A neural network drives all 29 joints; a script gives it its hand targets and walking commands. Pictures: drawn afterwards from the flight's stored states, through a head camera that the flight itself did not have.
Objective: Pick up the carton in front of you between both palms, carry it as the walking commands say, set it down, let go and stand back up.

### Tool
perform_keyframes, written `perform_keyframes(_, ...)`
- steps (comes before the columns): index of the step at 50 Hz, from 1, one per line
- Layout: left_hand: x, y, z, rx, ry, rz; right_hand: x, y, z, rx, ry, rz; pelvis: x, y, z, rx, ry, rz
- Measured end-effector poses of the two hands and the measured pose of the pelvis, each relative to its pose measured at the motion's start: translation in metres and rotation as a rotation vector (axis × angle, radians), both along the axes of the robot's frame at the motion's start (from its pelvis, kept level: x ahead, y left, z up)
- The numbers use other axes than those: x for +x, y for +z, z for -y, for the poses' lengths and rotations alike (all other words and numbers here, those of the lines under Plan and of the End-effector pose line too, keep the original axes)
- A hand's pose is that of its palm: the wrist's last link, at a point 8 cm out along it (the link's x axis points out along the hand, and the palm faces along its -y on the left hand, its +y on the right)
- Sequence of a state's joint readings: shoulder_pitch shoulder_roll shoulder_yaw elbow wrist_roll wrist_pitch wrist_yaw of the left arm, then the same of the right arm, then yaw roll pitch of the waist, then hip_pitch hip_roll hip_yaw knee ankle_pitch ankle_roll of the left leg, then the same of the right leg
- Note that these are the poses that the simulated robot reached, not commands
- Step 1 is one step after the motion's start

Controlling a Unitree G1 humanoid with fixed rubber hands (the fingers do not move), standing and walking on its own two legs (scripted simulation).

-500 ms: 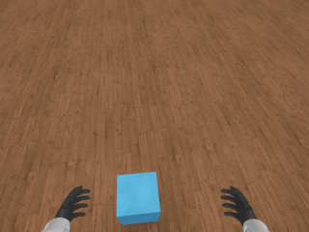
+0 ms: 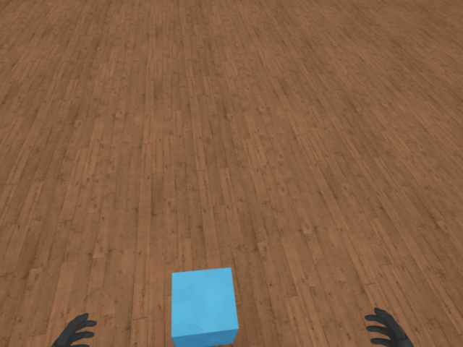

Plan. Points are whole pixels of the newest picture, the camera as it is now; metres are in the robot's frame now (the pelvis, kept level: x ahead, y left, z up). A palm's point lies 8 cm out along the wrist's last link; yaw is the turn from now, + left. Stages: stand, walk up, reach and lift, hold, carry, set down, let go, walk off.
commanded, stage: stand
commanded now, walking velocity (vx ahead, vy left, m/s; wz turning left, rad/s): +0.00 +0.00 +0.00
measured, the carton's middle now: (203, 309) +0.34 +0.06 -0.65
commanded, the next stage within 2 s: none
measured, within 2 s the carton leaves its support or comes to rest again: neither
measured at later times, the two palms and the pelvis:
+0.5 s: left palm out of the picture +0.09 +0.30 -0.10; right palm out of the picture +0.10 -0.29 -0.08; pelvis -0.01 +0.01 +0.01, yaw +0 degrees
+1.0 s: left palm out of the picture +0.07 +0.31 -0.10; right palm out of the picture +0.07 -0.31 -0.09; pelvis -0.02 +0.00 +0.01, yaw +0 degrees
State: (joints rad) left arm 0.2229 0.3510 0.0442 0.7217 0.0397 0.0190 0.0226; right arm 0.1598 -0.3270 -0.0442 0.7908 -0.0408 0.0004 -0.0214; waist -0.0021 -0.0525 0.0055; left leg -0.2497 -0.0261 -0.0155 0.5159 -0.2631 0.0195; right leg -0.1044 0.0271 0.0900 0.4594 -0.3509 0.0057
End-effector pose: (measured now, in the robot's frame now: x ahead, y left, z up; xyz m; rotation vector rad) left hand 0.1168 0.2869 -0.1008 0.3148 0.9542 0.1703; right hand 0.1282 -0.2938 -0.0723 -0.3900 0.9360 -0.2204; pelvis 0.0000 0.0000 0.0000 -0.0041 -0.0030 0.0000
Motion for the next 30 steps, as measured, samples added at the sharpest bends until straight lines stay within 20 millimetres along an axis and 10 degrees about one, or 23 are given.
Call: perform_keyframes(30,-0.033,-0.003,-0.018,0.031,0.008,-0.116,-0.037,-0.012,0.004,0.010,-0.047,-0.112,-0.010,0.006,-0.007,0.002,-0.008,0.027)
